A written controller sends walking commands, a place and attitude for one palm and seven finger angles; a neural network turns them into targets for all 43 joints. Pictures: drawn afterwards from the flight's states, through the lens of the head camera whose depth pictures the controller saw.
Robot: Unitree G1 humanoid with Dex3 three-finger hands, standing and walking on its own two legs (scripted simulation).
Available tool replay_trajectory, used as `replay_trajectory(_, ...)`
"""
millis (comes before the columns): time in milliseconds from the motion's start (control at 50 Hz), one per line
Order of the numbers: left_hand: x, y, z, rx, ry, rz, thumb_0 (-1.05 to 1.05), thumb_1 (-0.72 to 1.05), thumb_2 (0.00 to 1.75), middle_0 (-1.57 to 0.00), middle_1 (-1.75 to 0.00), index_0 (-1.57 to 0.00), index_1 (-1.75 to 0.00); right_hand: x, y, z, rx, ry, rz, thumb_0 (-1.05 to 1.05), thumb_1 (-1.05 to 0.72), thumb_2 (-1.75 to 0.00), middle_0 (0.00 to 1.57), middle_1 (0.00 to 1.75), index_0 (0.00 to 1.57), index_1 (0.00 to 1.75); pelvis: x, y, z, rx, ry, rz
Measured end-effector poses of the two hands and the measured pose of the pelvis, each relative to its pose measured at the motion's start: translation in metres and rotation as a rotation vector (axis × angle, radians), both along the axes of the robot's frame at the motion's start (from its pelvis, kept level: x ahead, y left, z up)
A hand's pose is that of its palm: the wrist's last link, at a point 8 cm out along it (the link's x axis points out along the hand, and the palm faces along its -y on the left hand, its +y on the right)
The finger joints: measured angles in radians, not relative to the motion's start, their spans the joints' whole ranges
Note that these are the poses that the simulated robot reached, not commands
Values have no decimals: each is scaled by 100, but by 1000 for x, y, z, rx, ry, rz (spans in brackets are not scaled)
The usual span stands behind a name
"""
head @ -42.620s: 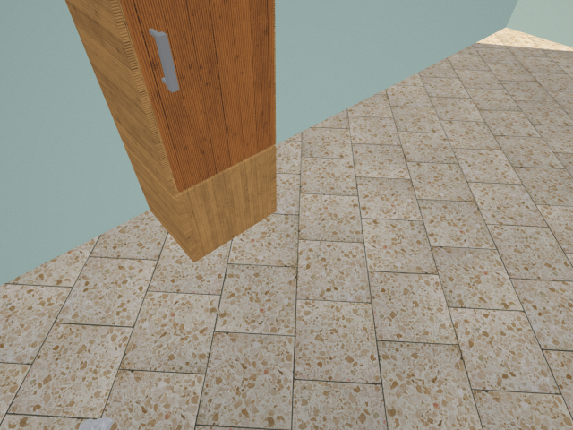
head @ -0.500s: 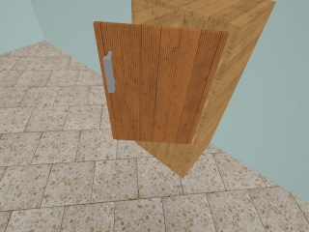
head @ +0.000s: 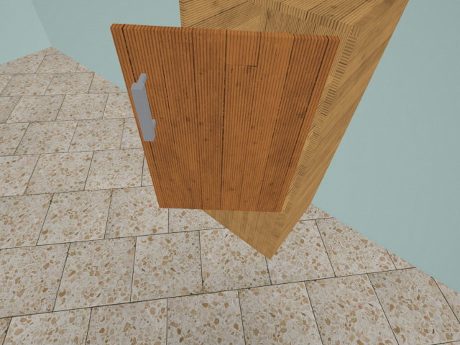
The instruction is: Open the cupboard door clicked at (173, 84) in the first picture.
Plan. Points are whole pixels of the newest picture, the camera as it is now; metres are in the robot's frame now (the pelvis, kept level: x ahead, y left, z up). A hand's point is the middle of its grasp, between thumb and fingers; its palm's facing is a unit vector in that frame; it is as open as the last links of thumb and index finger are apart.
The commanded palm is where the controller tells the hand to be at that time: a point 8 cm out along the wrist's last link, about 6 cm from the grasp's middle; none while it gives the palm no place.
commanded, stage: come to a stop and stand still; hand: left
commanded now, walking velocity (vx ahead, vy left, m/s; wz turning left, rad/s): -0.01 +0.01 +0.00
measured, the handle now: (146, 108) +0.54 +0.22 +0.10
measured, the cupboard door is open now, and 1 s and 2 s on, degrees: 37 37 37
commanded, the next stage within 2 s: look again from close up in 0.60 s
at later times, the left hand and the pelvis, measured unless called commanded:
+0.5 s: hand out of the picture -0.05 +0.20 -0.17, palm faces +0.02 -0.98 -0.22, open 7.4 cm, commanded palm none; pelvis -0.07 +0.01 +0.00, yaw +1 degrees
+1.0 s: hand out of the picture -0.10 +0.16 -0.18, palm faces +0.04 -0.99 -0.15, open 7.4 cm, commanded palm none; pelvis -0.07 +0.00 +0.00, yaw +1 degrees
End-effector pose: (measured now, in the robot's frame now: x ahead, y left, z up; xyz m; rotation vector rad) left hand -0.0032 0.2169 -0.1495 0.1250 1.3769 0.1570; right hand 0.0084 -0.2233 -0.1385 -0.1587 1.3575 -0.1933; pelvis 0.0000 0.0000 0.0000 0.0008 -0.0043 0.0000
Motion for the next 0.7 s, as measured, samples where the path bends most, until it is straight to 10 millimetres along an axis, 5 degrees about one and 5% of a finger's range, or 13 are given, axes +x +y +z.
replay_trajectory(160,8,21,5,56,-88,-57,1,92,90,-20,-30,-20,-29,14,-6,2,-1,-133,24,1,-92,-90,20,29,20,30,-28,4,-4,-10,-20,-6)
replay_trajectory(300,0,31,14,63,-167,-64,1,91,90,-20,-30,-20,-29,7,2,7,18,-204,70,1,-91,-90,20,29,20,30,-51,9,-2,-10,-46,1)
replay_trajectory(700,-102,14,4,-6,25,-5,1,91,90,-20,-30,-20,-29,-93,3,3,20,16,36,1,-91,-90,20,29,20,30,-74,9,2,-9,-25,18)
